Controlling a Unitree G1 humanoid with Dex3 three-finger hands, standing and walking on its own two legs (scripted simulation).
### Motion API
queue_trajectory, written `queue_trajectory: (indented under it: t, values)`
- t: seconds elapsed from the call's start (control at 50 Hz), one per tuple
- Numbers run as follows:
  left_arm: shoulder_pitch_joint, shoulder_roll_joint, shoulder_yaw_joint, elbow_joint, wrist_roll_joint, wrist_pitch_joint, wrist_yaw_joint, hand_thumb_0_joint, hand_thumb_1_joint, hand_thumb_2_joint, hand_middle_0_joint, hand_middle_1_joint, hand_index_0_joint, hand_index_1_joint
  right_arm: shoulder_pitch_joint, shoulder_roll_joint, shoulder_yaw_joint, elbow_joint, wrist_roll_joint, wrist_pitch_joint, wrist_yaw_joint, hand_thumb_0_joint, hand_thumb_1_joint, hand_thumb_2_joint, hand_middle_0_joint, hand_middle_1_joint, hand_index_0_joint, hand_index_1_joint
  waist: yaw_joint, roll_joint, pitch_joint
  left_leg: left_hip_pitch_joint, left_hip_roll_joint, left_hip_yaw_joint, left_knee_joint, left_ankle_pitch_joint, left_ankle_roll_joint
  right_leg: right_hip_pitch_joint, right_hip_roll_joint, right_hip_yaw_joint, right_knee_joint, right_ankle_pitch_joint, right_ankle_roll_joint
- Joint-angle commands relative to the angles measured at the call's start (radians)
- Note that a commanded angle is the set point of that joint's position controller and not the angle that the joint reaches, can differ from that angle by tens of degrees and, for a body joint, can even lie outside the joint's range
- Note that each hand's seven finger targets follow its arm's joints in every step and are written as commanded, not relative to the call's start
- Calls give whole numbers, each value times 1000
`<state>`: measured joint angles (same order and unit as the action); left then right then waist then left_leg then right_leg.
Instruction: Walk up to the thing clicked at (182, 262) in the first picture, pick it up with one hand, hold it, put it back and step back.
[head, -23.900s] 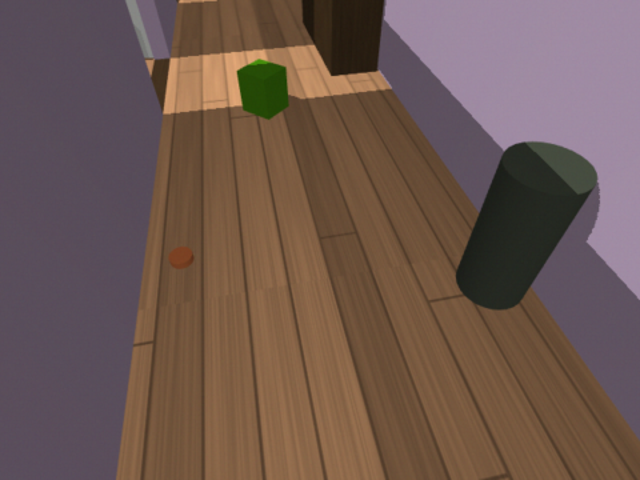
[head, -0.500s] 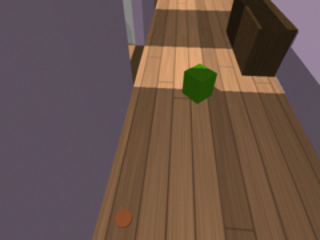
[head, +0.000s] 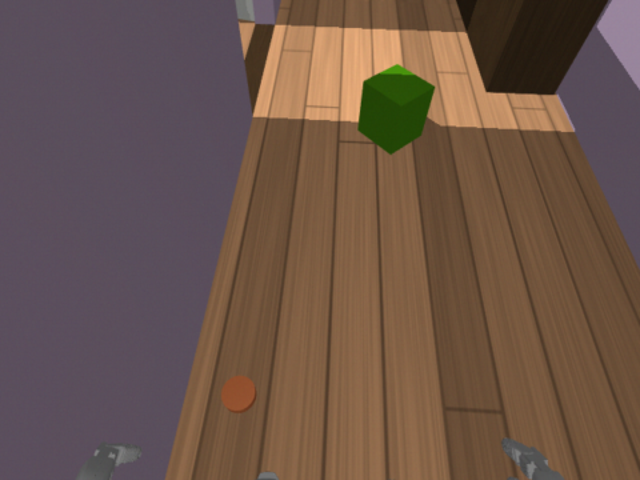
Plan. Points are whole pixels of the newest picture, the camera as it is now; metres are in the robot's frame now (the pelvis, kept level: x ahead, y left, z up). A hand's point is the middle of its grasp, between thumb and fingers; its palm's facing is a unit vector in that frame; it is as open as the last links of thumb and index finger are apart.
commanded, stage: rise first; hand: left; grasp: from above
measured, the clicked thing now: (239, 394) +0.41 +0.23 -0.71
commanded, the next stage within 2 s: none
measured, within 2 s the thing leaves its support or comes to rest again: neither
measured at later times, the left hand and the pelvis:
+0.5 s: hand out of the picture +0.12 +0.26 -0.21, palm faces -0.23 -0.84 -0.49, open 14.2 cm; pelvis -0.01 +0.00 -0.07, yaw +0 degrees
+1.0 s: hand (176, 449) +0.23 +0.29 -0.40, palm faces -0.47 -0.39 -0.79, open 14.1 cm; pelvis -0.08 -0.01 -0.26, yaw -3 degrees
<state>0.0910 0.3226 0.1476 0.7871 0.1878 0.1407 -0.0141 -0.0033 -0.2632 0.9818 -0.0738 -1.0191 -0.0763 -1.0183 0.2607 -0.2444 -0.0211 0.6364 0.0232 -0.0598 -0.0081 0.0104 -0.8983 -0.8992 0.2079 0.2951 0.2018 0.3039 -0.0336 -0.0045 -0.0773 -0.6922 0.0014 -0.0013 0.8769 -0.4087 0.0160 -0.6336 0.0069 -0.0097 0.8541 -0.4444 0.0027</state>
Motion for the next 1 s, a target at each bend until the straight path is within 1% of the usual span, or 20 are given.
queue_trajectory:
  t: [0.0, 0.12, 0.16, 0.18, 0.26, 0.32, 0.36, 0.4, 0.42, 0.46, 0.5, 0.58, 0.6, 0.66, 0.72, 0.76, 0.82, 0.84, 0.92, 0.98]
  values:
    - [18, 202, 53, -239, 19, -22, 13, 0, -527, 998, -53, -1073, -47, -1079, -7, -155, -70, -153, -1, -62, -21, 0, -872, -895, 200, 300, 200, 300, 6, 58, -234, 114, 0, -13, -3, 250, 1, -28, 12, -7, -8, 227, -25]
    - [144, 199, 53, -389, 47, 15, 24, 0, -549, 991, -55, -1070, -49, -1075, -17, -149, -71, -189, -3, -82, -22, 0, -875, -896, 200, 300, 200, 300, 7, 73, -293, 61, 5, -25, 89, 302, 7, -83, 15, -9, 70, 260, -22]
    - [177, 197, 43, -424, 60, 30, 26, 0, -552, 989, -59, -1069, -54, -1073, -22, -151, -70, -203, -3, -84, -20, 0, -881, -896, 200, 300, 200, 300, 11, 76, -293, 38, 7, -28, 107, 297, 6, -110, 17, -14, 91, 246, -24]
    - [191, 183, 32, -430, 61, 36, 26, 0, -558, 984, -61, -1068, -58, -1071, -24, -151, -70, -204, -5, -88, -19, 0, -881, -897, 200, 300, 200, 300, 0, 88, -304, 48, 13, -37, 114, 323, 4, -134, 20, -17, 111, 245, -27]
    - [221, 186, 33, -481, 79, 47, 30, 0, -552, 970, -60, -1069, -61, -1066, -43, -154, -68, -224, -10, -98, -10, 0, -881, -897, 200, 300, 200, 300, 7, 109, -321, 27, 25, -60, 164, 365, -3, -222, 25, -32, 183, 216, -31]
    - [248, 177, 34, -502, 92, 50, 40, 0, -546, 964, -57, -1074, -61, -1069, -53, -144, -64, -246, -9, -102, -5, 0, -878, -895, 200, 300, 200, 300, 11, 70, -312, -66, 8, -46, 210, 282, 6, -229, 23, -29, 202, 211, -27]
    - [266, 182, 40, -533, 102, 51, 37, 0, -553, 974, -55, -1072, -55, -1071, -64, -148, -65, -253, -10, -108, 0, 0, -868, -893, 200, 300, 200, 300, 21, 102, -331, -77, 12, -55, 215, 239, -1, -274, 26, -29, 238, 163, -33]
    - [286, 177, 34, -552, 111, 51, 36, 0, -564, 964, -64, -1076, -67, -1072, -65, -150, -67, -256, -9, -112, 3, 0, -891, -899, 200, 300, 200, 300, 13, 102, -354, -85, 14, -66, 237, 244, -2, -300, 27, -33, 265, 159, -33]
    - [297, 178, 32, -562, 115, 51, 36, 0, -556, 961, -62, -1083, -66, -1077, -69, -152, -69, -254, -8, -113, 7, 0, -882, -896, 200, 300, 200, 300, 23, 97, -358, -99, 15, -70, 247, 253, -4, -315, 28, -37, 286, 159, -34]
    - [236, 210, 41, -589, 130, 42, 41, 0, -586, 967, -71, -1078, -70, -1077, -82, -152, -65, -257, -7, -116, 8, 0, -904, -903, 200, 300, 200, 300, 14, 115, -362, -131, 13, -66, 281, 232, -1, -357, 28, -31, 308, 149, -34]
    - [168, 198, 19, -538, 161, 23, 44, 0, -577, 963, -70, -1083, -72, -1079, -93, -154, -62, -250, -7, -125, 10, 0, -901, -902, 200, 300, 200, 300, -14, 92, -331, -203, 13, -78, 320, 171, 1, -429, 28, -33, 353, 108, -34]
    - [8, 252, 37, -437, 243, -61, 57, 0, -538, 962, -52, -1080, -57, -1074, -106, -165, -65, -216, -10, -147, 16, 0, -870, -893, 200, 300, 200, 300, -19, 75, -342, -370, -3, -53, 432, 12, 9, -543, 25, -14, 438, 16, -33]
    - [-21, 249, 28, -405, 267, -85, 60, 0, -533, 970, -51, -1076, -55, -1071, -111, -172, -67, -209, -11, -156, 18, 0, -865, -891, 200, 300, 200, 300, -21, 82, -337, -399, -2, -60, 438, -46, 2, -589, 23, -14, 468, -31, -35]
    - [-127, 288, 22, -351, 338, -159, 77, 0, -541, 980, -59, -1082, -61, -1080, -118, -184, -72, -172, -13, -172, 23, 0, -874, -894, 200, 300, 200, 300, -3, 114, -433, -440, -1, -57, 518, -38, -3, -676, 26, -11, 555, -31, -36]
    - [-187, 334, 29, -305, 407, -220, 111, 0, -548, 990, -58, -1091, -59, -1090, -119, -202, -76, -131, -15, -180, 31, 0, -875, -896, 200, 300, 200, 300, 12, 150, -533, -458, 2, -56, 613, 56, -3, -769, 29, -17, 654, 26, -39]
    - [-241, 384, 56, -234, 453, -242, 133, 0, -580, 1012, -66, -1084, -60, -1092, -112, -212, -78, -102, -15, -174, 36, 0, -888, -900, 200, 300, 200, 300, 26, 138, -573, -497, 2, -56, 671, 100, -1, -811, 34, -24, 704, 49, -40]
    - [-340, 401, 55, -138, 516, -268, 152, 0, -564, 1033, -45, -1071, -35, -1082, -105, -215, -83, -72, -23, -159, 50, 0, -858, -893, 200, 300, 200, 300, 32, 129, -593, -600, 0, -52, 750, 75, 3, -884, 38, -33, 770, 31, -41]
    - [-368, 428, 70, -115, 536, -277, 159, 0, -553, 1038, -41, -1060, -29, -1074, -99, -215, -88, -64, -23, -153, 53, 0, -846, -890, 200, 300, 200, 300, 42, 97, -619, -637, -4, -42, 779, 58, 9, -878, 42, -31, 773, 23, -38]
    - [-527, 472, 64, -48, 608, -320, 169, 0, -558, 1048, -46, -1050, -34, -1065, -82, -218, -100, -35, -33, -134, 67, 0, -851, -891, 200, 300, 200, 300, 33, 62, -663, -766, -4, -20, 883, -26, 18, -917, 47, -31, 819, -31, -34]
    - [-636, 535, 75, 0, 673, -358, 185, 0, -565, 1054, -45, -1045, -32, -1060, -65, -221, -104, -12, -39, -121, 69, 0, -851, -892, 200, 300, 200, 300, 35, 70, -675, -845, -1, -17, 933, -104, 15, -963, 48, -41, 865, -99, -34]
